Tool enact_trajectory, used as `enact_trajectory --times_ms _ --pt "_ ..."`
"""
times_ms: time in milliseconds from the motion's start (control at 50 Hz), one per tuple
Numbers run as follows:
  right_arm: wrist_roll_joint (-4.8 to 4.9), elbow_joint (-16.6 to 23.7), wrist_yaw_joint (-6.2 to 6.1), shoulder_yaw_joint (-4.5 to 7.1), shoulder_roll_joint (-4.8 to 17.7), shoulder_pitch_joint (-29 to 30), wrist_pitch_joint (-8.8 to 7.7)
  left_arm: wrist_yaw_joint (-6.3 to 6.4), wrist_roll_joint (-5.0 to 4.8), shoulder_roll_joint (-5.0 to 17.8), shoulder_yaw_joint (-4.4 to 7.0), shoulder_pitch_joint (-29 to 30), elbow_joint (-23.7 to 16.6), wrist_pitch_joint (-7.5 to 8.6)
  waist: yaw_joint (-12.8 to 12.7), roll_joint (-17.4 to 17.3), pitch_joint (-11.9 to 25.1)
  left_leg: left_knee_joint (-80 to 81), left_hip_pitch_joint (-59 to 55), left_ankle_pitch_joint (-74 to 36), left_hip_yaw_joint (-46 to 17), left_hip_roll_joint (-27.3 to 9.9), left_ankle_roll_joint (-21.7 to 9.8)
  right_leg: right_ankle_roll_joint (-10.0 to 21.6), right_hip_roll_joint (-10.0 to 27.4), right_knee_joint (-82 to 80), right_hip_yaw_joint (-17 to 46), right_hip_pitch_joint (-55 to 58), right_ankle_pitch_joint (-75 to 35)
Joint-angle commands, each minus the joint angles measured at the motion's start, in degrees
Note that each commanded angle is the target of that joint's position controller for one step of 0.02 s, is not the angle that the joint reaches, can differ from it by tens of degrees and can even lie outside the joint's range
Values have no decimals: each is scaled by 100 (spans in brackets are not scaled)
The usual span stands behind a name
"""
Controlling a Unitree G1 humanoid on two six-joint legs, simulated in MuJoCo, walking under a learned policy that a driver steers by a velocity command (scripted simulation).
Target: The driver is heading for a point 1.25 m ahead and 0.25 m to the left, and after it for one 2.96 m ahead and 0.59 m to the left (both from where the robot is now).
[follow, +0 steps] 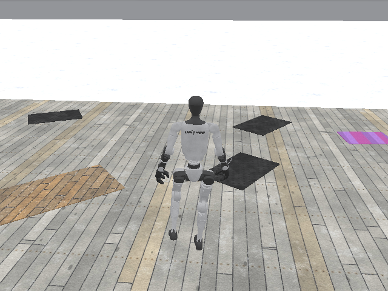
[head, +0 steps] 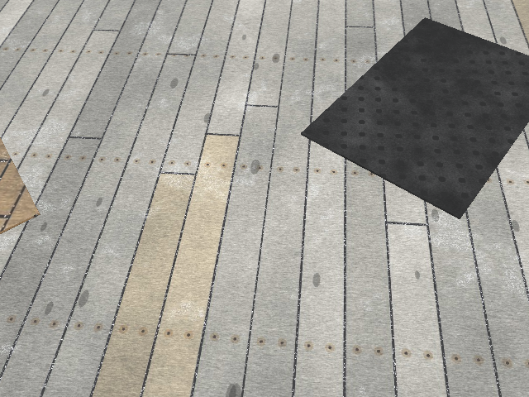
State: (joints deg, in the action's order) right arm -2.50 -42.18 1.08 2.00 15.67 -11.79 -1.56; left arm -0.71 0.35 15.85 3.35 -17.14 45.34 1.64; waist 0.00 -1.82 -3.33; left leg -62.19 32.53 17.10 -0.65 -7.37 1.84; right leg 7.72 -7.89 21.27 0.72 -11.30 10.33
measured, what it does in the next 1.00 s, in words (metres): walks ahead: left foot, then right foot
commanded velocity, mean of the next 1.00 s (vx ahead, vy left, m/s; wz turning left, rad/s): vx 0.50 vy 0.00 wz -0.07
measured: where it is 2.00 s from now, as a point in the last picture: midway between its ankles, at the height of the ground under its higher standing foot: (261, 199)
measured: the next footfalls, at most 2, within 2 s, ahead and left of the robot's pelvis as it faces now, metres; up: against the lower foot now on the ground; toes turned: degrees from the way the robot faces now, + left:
left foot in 0.34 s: +0.37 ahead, +0.12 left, +0.00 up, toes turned -1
right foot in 0.86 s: +0.64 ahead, -0.09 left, +0.00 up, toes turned -7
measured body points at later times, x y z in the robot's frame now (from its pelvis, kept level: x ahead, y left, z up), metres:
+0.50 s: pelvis +0.29 +0.05 +0.00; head +0.31 +0.06 +0.45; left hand +0.36 +0.31 -0.14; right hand +0.37 -0.22 -0.12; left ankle +0.33 +0.12 -0.74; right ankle +0.21 -0.06 -0.66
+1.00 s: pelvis +0.56 -0.01 +0.00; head +0.58 -0.03 +0.45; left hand +0.68 +0.24 -0.12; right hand +0.57 -0.27 -0.15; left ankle +0.48 +0.12 -0.66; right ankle +0.60 -0.09 -0.74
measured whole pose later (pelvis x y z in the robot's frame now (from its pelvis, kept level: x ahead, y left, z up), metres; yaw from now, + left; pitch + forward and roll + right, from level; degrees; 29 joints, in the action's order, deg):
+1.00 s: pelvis +0.56 -0.01 +0.00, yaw -1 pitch +0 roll +0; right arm -0.9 -53.6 0.7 2.6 14.3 -19.8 -2.5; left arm -0.1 1.6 13.4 1.8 -10.8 49.5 4.3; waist 1.4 -2.0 -2.6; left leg -62.9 21.4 19.2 -0.3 -1.3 -4.2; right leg 4.3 -1.4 24.3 -6.8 -14.9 9.7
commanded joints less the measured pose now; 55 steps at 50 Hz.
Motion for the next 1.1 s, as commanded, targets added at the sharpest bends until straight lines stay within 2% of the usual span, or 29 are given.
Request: enact_trajectory --times_ms 20,120,220,280,300,320,340,360,380,400,420,440,460,520,580,640,740,800,820,840,860,880,900,920,940,960,1000,1040,1100 --pt "-10 182 39 104 381 -251 72 8 -18 719 161 -242 -204 194 55 364 252 507 291 -666 142 -27 58 696 1490 -1117 1252 287 -1949" --pt "35 400 72 87 360 675 31 31 -28 716 128 -773 59 243 -294 461 66 1675 744 -1603 166 84 -25 423 1511 -1121 1148 994 -2204" --pt "73 659 112 38 326 1426 -44 112 53 737 87 -1160 306 249 -517 482 -156 2555 712 -1588 322 369 -263 402 1704 -941 1156 1612 -2682" --pt "88 567 82 75 414 1013 -101 175 90 848 86 -950 382 260 -194 572 -90 3028 -226 -1054 394 669 -552 228 1793 -511 1033 1650 -3963" --pt "97 409 25 124 508 547 -118 181 105 913 94 -876 404 270 4 616 162 3096 -889 -798 477 890 -655 147 1741 -12 962 1636 -4841" --pt "95 145 -49 184 608 -265 -159 164 111 944 93 -795 432 267 384 493 600 3406 -1866 -864 542 1034 -792 57 1557 950 782 1519 -5175" --pt "7 -75 -136 263 838 -1201 -214 149 78 848 51 -752 375 295 798 288 1189 3503 -3328 -814 -46 428 -1025 -23 1351 2265 644 664 -4066" --pt "-131 -99 -183 445 1561 -1811 -224 108 -132 298 -68 -1334 209 317 673 -918 2093 3666 -5039 -299 -2651 -1312 -1760 -322 437 4568 206 -1108 -1076" --pt "65 -197 -95 408 1312 -1596 -157 118 4 593 -4 -1316 296 309 532 -928 2079 4507 -4862 -396 -4233 -1688 -2022 -286 7 5382 494 -1993 1834" --pt "176 -125 -66 330 976 -951 -131 112 106 673 25 -864 237 276 276 -326 1003 4589 -3928 90 -3353 -1464 -1912 -257 452 5520 644 -2327 1409" --pt "177 -77 -34 239 613 -542 -148 62 126 602 -15 -532 181 284 194 42 511 4786 -3197 -40 -2616 -1207 -1774 -255 696 5193 567 -2281 1037" --pt "150 -127 -34 181 451 -403 -177 24 123 498 -30 -401 161 251 66 2 218 4980 -2717 -358 -2028 -902 -1584 -263 890 4845 463 -2142 891" --pt "164 -219 -48 142 363 -389 -211 -9 181 457 -44 -432 161 181 -68 -157 100 5122 -2348 -728 -1608 -668 -1441 -324 1013 4574 394 -1911 810" --pt "199 -447 -18 161 461 -648 -354 -89 211 295 -95 -459 223 64 -172 -229 148 5356 -2191 -1652 -1029 -474 -1473 -474 1122 4244 156 -1846 519" --pt "222 -635 -4 176 512 -888 -382 -119 200 246 -136 312 -14 53 -62 -173 -58 5608 -2367 -1875 -650 -333 -1478 -640 1337 3481 -52 -2417 -108" --pt "241 -788 5 166 491 -1090 -376 -146 163 102 -216 1037 -217 82 106 -194 -112 5579 -2467 -2275 -257 -103 -1321 -724 1305 2329 -270 -2303 -773" --pt "197 -1037 -48 180 599 -1507 -355 -125 129 146 -237 1753 -403 113 315 -213 -112 5298 -3122 -2840 -244 -362 -1229 -597 1116 1328 -404 -2035 -964" --pt "150 -1116 -111 198 681 -1426 -309 -83 151 271 -179 1608 -386 160 146 -252 -51 4771 -3571 -3766 -266 -551 -1138 -358 941 987 -417 -1659 -309" --pt "142 -1131 -127 205 719 -1359 -291 -53 167 336 -133 1193 -249 193 -51 -259 156 4252 -3616 -4448 -198 -508 -1066 -254 777 804 -472 -1115 -106" --pt "154 -1152 -129 187 688 -1319 -264 -7 211 436 -65 369 41 253 -414 -88 589 3268 -3418 -4684 13 -289 -958 -95 644 432 -527 -77 -225" --pt "199 -1022 -118 117 503 -1315 -274 65 338 787 51 -637 274 316 -776 304 1264 1813 -2410 -3444 144 -38 -845 188 1474 361 368 1455 86" --pt "407 -839 -72 -39 -143 -1937 -282 111 393 1433 244 -1120 327 281 -636 1661 2095 -384 -323 35 569 946 -557 944 3228 -42 3023 3164 643" --pt "234 -961 -141 137 523 -1642 -230 87 171 1124 200 -840 302 207 -627 925 1877 -930 234 1229 -139 945 -655 898 3246 -499 3576 2691 810" --pt "220 -866 -121 183 554 -1225 -227 80 108 804 106 -265 246 203 -392 644 986 -918 371 750 -313 641 -708 703 2977 -618 2583 1868 830" --pt "240 -856 -84 150 420 -1064 -238 59 116 481 29 88 219 245 -250 509 566 -617 216 339 -305 419 -704 514 2728 -884 1918 1187 470" --pt "200 -896 -59 160 353 -1018 -183 70 110 321 -13 217 245 292 -130 575 317 -370 24 151 -273 304 -679 296 2488 -1064 1388 767 188" --pt "82 -994 21 148 196 -1187 -25 101 87 205 -50 224 349 386 67 700 199 -228 -334 -90 -219 244 -565 107 2245 -1287 727 296 -333" --pt "87 -916 78 161 130 -984 60 105 46 305 -11 81 450 486 136 580 124 -177 -95 -385 -180 205 -494 120 2212 -1429 332 315 -742" --pt "94 -718 123 170 96 -404 105 118 52 330 14 -133 568 514 78 514 -41 152 507 -976 -111 127 -404 105 2140 -1523 -183 512 -1089"
Keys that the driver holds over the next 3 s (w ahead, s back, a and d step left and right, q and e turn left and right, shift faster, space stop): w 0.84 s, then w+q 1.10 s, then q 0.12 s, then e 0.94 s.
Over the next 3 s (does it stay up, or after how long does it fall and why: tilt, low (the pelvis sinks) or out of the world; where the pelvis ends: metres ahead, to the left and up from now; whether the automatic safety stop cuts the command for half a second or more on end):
stays up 1.19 0.12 0.00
